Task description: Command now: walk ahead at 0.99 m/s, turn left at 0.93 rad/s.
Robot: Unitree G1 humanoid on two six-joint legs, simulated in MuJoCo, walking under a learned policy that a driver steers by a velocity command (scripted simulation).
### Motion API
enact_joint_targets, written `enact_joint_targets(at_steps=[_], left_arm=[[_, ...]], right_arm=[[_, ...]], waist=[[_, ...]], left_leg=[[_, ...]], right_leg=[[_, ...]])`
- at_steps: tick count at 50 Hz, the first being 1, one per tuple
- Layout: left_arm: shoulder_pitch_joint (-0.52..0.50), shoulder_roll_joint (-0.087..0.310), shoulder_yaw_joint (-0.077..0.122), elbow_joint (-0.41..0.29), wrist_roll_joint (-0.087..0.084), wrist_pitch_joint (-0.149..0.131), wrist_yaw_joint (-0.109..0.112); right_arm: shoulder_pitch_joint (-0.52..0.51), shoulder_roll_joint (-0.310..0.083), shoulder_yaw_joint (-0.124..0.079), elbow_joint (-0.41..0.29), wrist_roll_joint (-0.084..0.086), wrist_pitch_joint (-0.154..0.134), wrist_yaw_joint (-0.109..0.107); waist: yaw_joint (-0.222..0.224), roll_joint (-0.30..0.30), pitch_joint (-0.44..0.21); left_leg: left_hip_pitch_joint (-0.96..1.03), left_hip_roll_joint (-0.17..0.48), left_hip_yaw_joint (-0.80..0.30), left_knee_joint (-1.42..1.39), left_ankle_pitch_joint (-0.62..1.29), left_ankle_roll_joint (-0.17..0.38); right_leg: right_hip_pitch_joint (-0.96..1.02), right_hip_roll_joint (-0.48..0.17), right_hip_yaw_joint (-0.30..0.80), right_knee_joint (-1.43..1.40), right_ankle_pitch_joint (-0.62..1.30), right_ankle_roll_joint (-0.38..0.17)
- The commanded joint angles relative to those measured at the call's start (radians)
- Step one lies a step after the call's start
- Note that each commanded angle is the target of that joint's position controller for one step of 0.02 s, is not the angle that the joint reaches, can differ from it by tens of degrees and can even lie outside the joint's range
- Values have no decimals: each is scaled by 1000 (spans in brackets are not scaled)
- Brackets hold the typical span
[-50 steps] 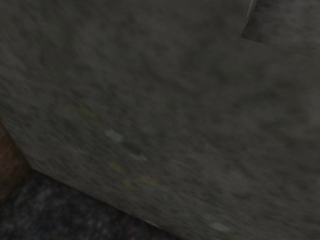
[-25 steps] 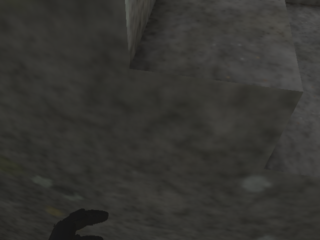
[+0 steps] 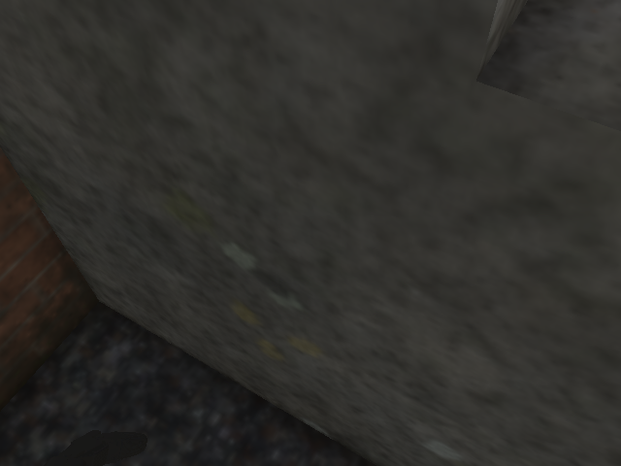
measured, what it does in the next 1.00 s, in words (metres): steps on the spot: left foot, then right foot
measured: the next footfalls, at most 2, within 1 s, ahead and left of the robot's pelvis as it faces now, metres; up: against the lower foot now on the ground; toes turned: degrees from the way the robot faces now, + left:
left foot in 0.24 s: +0.06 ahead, +0.17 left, +0.00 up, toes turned -16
right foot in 0.50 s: +0.09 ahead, -0.03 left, +0.00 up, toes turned +14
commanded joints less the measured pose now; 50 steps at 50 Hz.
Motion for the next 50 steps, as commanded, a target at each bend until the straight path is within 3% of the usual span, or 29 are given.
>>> enact_joint_targets(at_steps=[1, 2, 3, 5, 7, 11, 12, 13, 14, 15, 16, 17, 18, 19, 21, 22, 24, 26, 27, 28, 31, 34, 38, 39, 40, 45, 48, 49, 50], left_arm=[[28, 196, 62, -37, 35, -15, 14], [-31, 160, 57, -42, 50, -14, 14], [-33, 122, 48, -52, 56, -25, 5], [-52, 110, 46, -49, 44, -33, -4], [-14, 149, 52, -41, 18, -25, -17], [31, 158, 56, -67, 5, 4, -34], [2, 152, 55, -84, -4, 9, -40], [-33, 136, 50, -130, -8, 3, -47], [-55, 33, 15, -175, 5, -10, -53], [32, -34, -23, -152, 23, -16, -48], [88, 19, -13, -139, 13, -30, -51], [69, 56, -1, -120, 6, -48, -45], [17, 42, -7, -123, -5, -55, -38], [18, 29, -13, -112, -12, -52, -36], [58, 37, -5, -78, -27, -50, -42], [71, 26, -5, -69, -22, -54, -49], [79, 29, 7, -48, -9, -58, -68], [121, 49, 25, -19, -3, -54, -80], [98, -9, 3, -5, -24, -44, -79], [85, -6, 8, 1, -29, -46, -75], [104, 30, 26, 26, -41, -60, -75], [110, 40, 37, 50, -54, -59, -78], [118, 63, 56, 74, -48, -56, -80], [104, 54, 57, 77, -38, -59, -80], [118, 64, 64, 90, -49, -54, -78], [179, 111, 97, 108, -22, -36, -52], [244, 172, 123, 122, -3, -24, -47], [237, 200, 132, 123, 9, -17, -46], [232, 230, 147, 123, 27, -8, -53]], right_arm=[[-16, -82, -26, -71, 50, -36, 0], [-25, -92, -21, -83, 45, -31, -10], [-56, -116, -27, -111, 15, -26, -9], [-55, -92, -28, -124, -13, -15, -2], [-30, -54, -22, -116, -23, -3, 12], [123, -54, -37, -81, -32, 17, 11], [186, -58, -42, -65, -42, 7, 10], [233, -149, -67, -52, -59, -6, 6], [183, -242, -84, -73, -71, -12, 1], [155, -186, -54, -86, -74, -17, -6], [31, -198, -65, -118, -76, -11, -2], [-22, -156, -48, -111, -77, -6, 3], [-53, -99, -20, -109, -74, -15, 2], [-42, -70, -1, -95, -75, -26, 0], [13, -105, -2, -60, -60, -38, 6], [-10, -122, -3, -62, -52, -42, 11], [-91, -130, 2, -87, -41, -42, 11], [-172, -138, 1, -109, -46, -40, 5], [-184, -40, 37, -127, -50, -47, 3], [-168, -46, 42, -118, -53, -51, -2], [-185, -73, 33, -114, -66, -51, -12], [-210, -83, 24, -116, -62, -52, -22], [-236, -78, 13, -114, -57, -50, -27], [-242, -91, 6, -118, -59, -49, -29], [-238, -97, 0, -106, -48, -40, -32], [-239, -133, -21, -112, -37, 2, -55], [-287, -123, -26, -146, -31, 33, -60], [-292, -99, -17, -155, -28, 42, -57], [-283, -97, -16, -164, -4, 32, -53]], waist=[[16, -224, -285], [14, -287, -264], [23, -219, -226], [0, -137, -150], [-7, -89, -97], [-51, -127, -182], [-98, -80, -198], [-117, 81, -188], [-73, 309, -201], [-20, 163, -288], [42, 89, -223], [49, 26, -157], [34, 49, -134], [15, 81, -171], [2, 76, -232], [13, 55, -233], [21, 49, -183], [54, 40, -122], [27, -27, -67], [18, -61, -55], [22, -35, -142], [24, 3, -154], [41, 27, -170], [40, 28, -177], [44, 21, -179], [57, 4, -180], [88, -64, -166], [79, -142, -161], [84, -197, -119]], left_leg=[[-251, 51, 11, 123, 1, -9], [-288, 119, 69, 274, -151, 27], [-285, 163, 97, 369, -165, 42], [-259, 192, 142, 404, -129, 65], [-171, 151, 212, 338, -133, 93], [-24, 123, 297, 276, -214, 139], [73, 121, 296, 150, -32, 151], [223, 215, 126, 86, 491, 188], [322, 376, -196, -63, 739, 275], [241, 422, -239, -136, 595, 275], [166, 429, -139, -145, 440, 211], [112, 388, -59, -167, 319, 139], [103, 357, -1, -181, 396, 97], [160, 347, 36, -187, 448, 83], [246, 357, 52, -200, 301, 61], [227, 361, 60, -222, 135, 48], [114, 347, 60, -300, -184, 24], [77, 349, 75, -305, -269, 6], [91, 351, 102, -325, -136, -12], [149, 340, 121, -291, -27, -20], [313, 337, 191, -201, 170, -18], [334, 343, 245, -162, 170, -19], [359, 360, 298, -116, 136, -22], [355, 370, 311, -105, 134, -17], [377, 376, 322, -67, 137, -10], [347, 404, 344, 104, 211, -1], [239, 294, 331, 228, 82, -28], [137, 222, 313, 254, -155, -43], [8, 155, 277, 270, -376, -66]], right_leg=[[472, -255, 135, 5, 761, -51], [379, -367, 131, -18, 851, -98], [286, -394, 101, -40, 907, -123], [165, -374, 6, -29, 946, -105], [62, -309, -106, 32, 1031, -64], [58, -298, -142, 274, 1154, -38], [10, -261, -160, 419, 1097, -21], [-172, -149, -160, 639, 801, 27], [-432, 46, -102, 839, -40, 73], [-311, -30, 102, 777, -117, 61], [-299, -62, 78, 662, -104, 43], [-262, -76, 74, 469, -103, 24], [-204, -69, 66, 307, -53, 19], [-157, -50, 63, 207, 1, 20], [-117, -21, 79, 96, 85, 9], [-97, -23, 91, 63, 145, 3], [-64, -19, 125, 56, 220, -5], [-114, -23, 162, 25, 206, -22], [-154, -48, 220, -18, 217, -16], [-192, -45, 245, -30, 235, -13], [-235, -34, 280, -47, 275, -15], [-264, -21, 299, -30, 283, -31], [-317, -10, 316, 6, 304, -36], [-321, -2, 314, 19, 310, -41], [-335, -3, 324, 35, 342, -50], [-364, -8, 411, 119, 398, -78], [-323, -58, 659, 50, 459, -121], [-250, -87, 773, -8, 518, -153], [-154, -93, 850, -73, 552, -181]])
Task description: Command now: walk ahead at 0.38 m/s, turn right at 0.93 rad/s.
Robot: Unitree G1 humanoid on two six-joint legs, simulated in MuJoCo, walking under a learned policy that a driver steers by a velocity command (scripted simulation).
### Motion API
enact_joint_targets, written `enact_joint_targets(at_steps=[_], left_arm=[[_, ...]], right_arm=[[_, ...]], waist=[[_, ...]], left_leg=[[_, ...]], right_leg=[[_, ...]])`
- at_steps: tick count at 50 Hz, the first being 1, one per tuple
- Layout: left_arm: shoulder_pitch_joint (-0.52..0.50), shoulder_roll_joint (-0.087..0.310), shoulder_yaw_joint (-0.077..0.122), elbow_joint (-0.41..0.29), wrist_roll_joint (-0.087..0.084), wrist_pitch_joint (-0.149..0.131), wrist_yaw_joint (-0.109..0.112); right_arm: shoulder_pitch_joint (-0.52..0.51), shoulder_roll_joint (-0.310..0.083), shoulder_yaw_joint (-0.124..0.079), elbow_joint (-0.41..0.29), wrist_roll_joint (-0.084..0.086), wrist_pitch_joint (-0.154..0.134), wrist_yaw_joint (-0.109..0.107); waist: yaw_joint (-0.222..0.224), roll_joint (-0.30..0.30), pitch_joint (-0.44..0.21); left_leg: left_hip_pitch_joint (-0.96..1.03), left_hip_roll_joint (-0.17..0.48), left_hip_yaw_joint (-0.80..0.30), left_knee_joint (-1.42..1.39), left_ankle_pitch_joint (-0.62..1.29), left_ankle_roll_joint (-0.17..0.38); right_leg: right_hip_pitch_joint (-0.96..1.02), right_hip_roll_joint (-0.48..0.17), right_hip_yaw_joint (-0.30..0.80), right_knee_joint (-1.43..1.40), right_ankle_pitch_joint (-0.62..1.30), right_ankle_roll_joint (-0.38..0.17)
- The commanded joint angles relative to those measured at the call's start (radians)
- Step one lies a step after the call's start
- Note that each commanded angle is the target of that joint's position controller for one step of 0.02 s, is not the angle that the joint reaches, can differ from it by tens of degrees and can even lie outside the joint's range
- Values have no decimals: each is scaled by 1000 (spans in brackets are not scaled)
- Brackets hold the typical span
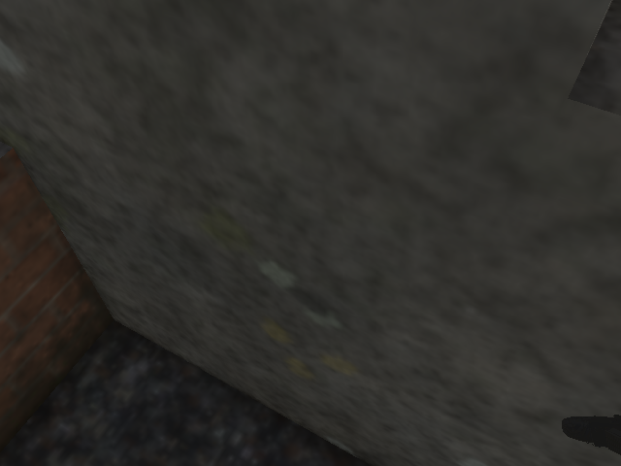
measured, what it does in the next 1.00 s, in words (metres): steps on the spot: right foot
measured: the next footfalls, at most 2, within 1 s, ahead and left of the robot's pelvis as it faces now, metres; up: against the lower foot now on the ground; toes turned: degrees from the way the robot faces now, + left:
right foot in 0.54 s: -0.07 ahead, -0.12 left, +0.00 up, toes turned -12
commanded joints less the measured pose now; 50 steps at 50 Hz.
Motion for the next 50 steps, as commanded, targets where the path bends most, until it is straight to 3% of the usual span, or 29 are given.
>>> enact_joint_targets(at_steps=[1, 2, 3, 5, 6, 7, 8, 9, 10, 11, 12, 13, 15, 17, 19, 22, 24, 25, 27, 28, 29, 30, 31, 33, 38, 50], left_arm=[[75, 249, 81, -24, 37, 12, -3], [77, 257, 92, -18, 33, 13, -1], [70, 219, 83, -13, 22, 26, 7], [35, 188, 74, -12, -11, 41, 2], [6, 162, 65, -15, -7, 44, -2], [-12, 174, 61, -18, -16, 51, -3], [-26, 166, 56, -20, -19, 55, -8], [1, 128, 44, -13, -24, 52, -13], [11, 96, 26, -42, -39, 44, -9], [6, 171, 34, -49, -3, 42, -4], [-10, 184, 40, -51, 23, 45, -4], [-7, 168, 37, -38, 30, 52, -3], [10, 151, 29, -14, 41, 76, -3], [-33, 147, 19, -10, 37, 90, -8], [-58, 124, 6, -9, 20, 91, -4], [-94, 88, -26, -2, 7, 85, 9], [-86, 81, -34, 18, 1, 75, 18], [-61, 69, -39, 36, -1, 66, 22], [-51, 89, -46, 58, 6, 45, 36], [-49, 106, -51, 56, 20, 39, 40], [-58, 123, -52, 69, 2, 47, 37], [-102, 80, -65, 60, -10, 41, 32], [-108, 81, -66, 62, -13, 34, 28], [-84, 98, -63, 76, -13, 28, 28], [-64, 62, -70, 84, -9, 25, 21], [-27, 49, -62, 98, -15, 13, 19]], right_arm=[[-107, -67, -11, -115, 37, -25, 6], [-77, -88, -15, -104, 22, -38, 10], [-70, -105, -22, -92, 10, -48, 1], [-39, -112, -22, -76, 11, -57, 5], [-30, -79, -12, -71, 16, -57, 7], [6, -66, -15, -58, 1, -47, 7], [61, -62, -19, -32, -3, -39, 1], [79, -77, -25, -19, -19, -26, -11], [135, -136, -38, -26, -47, -11, -16], [142, -143, -54, -21, -45, -2, -22], [149, -100, -44, -10, -30, -9, -16], [113, -85, -42, -10, -25, -17, -9], [112, -92, -38, -18, -28, -22, -1], [175, -97, -37, 20, -31, -16, 6], [208, -84, -33, 42, -34, -19, 9], [213, -61, -22, 58, -41, -30, 7], [239, -61, -24, 70, -29, -33, 13], [241, -60, -24, 76, -17, -32, 18], [270, -18, -13, 78, -12, -52, 32], [274, 22, -2, 64, -17, -70, 45], [298, 52, 7, 66, -22, -75, 47], [290, 31, 0, 85, -36, -72, 47], [271, 14, -6, 83, -44, -65, 46], [259, 7, -10, 74, -42, -53, 45], [287, 32, -5, 84, -34, -45, 41], [283, 33, -10, 86, -30, -46, 29]], waist=[[21, -223, -109], [12, -192, -142], [8, -148, -179], [-4, -120, -255], [-11, -112, -266], [-35, -93, -254], [-48, -59, -251], [-37, 42, -240], [-67, 218, -276], [-66, 187, -253], [-37, 74, -208], [-8, 39, -149], [1, 49, -88], [-25, 73, -80], [-33, 125, -85], [-49, 165, -99], [-65, 180, -98], [-53, 164, -99], [-66, 113, -130], [-82, 19, -156], [-87, -135, -157], [-99, -99, -125], [-88, -94, -113], [-87, -109, -87], [-95, -84, -55], [-91, -21, -84]], left_leg=[[-173, -115, -147, 120, -195, -41], [-216, -116, -193, 123, -157, -33], [-206, -113, -209, 110, -122, -19], [-86, -96, -218, 28, -44, -4], [9, -95, -200, -60, 7, -5], [134, -86, -175, -166, 86, -10], [287, -49, -155, -251, 205, -6], [440, 58, -215, -264, 319, 27], [522, 301, -417, -238, 629, 132], [280, 418, -460, -261, 848, 243], [188, 385, -412, -262, 880, 257], [127, 322, -346, -261, 840, 228], [81, 245, -271, -247, 879, 198], [108, 190, -248, -250, 820, 176], [160, 173, -244, -255, 768, 161], [138, 163, -271, -303, 510, 136], [132, 156, -308, -314, 379, 127], [112, 147, -311, -305, 323, 108], [-9, 138, -308, -299, 201, 38], [-107, 91, -246, -254, 117, 2], [-36, 52, -178, -255, 64, -16], [54, 56, -163, -242, 130, -34], [73, 55, -169, -229, 172, -39], [86, 62, -173, -214, 209, -36], [81, 66, -170, -208, 200, -35], [105, 84, -183, -195, 231, -36]], right_leg=[[232, -274, 514, -277, 431, -179], [329, -280, 494, -246, 490, -179], [375, -270, 457, -234, 542, -157], [366, -247, 367, -202, 567, -108], [302, -218, 321, -206, 472, -78], [198, -192, 291, -200, 399, -56], [66, -167, 260, -179, 245, -34], [-123, -112, 187, -75, -90, -7], [-297, -10, 1, 206, -338, 19], [-198, -53, -100, 464, -348, 42], [-153, -101, -123, 564, -308, 48], [-148, -106, -136, 605, -272, 51], [-142, -94, -175, 662, -234, 65], [-128, -91, -174, 576, -203, 76], [-115, -108, -185, 461, -209, 73], [3, -145, -220, 192, -249, 44], [78, -148, -258, 0, -199, 20], [146, -149, -276, -140, -89, 5], [343, -249, -182, -259, 102, -23], [447, -365, -80, -171, 329, -48], [299, -421, -17, -158, 378, -110], [207, -397, -38, -189, 292, -101], [171, -361, -53, -202, 187, -79], [124, -330, -64, -215, 129, -60], [71, -321, -51, -244, 12, -53], [79, -293, -67, -203, 131, -68]])
Over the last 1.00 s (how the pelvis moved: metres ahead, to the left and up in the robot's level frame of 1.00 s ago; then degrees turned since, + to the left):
0.02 0.06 -0.01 -5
